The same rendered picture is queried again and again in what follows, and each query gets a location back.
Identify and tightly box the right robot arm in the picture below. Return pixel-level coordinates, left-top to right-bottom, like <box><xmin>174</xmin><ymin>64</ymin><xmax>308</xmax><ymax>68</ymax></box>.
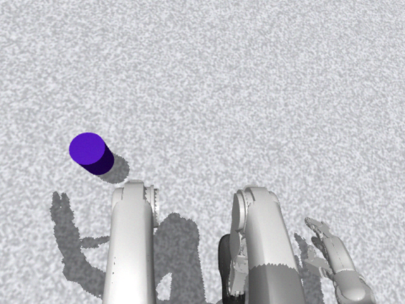
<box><xmin>332</xmin><ymin>270</ymin><xmax>377</xmax><ymax>304</ymax></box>

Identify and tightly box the right robot foot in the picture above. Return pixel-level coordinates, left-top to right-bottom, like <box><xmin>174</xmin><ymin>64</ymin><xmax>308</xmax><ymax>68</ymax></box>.
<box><xmin>218</xmin><ymin>234</ymin><xmax>245</xmax><ymax>304</ymax></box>

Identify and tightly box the can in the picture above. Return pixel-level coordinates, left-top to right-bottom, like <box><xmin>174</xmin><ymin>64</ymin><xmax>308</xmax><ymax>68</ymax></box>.
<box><xmin>69</xmin><ymin>132</ymin><xmax>114</xmax><ymax>175</ymax></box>

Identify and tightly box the right robot hand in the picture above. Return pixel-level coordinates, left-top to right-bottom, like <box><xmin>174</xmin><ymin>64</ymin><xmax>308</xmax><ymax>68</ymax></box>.
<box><xmin>304</xmin><ymin>217</ymin><xmax>356</xmax><ymax>281</ymax></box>

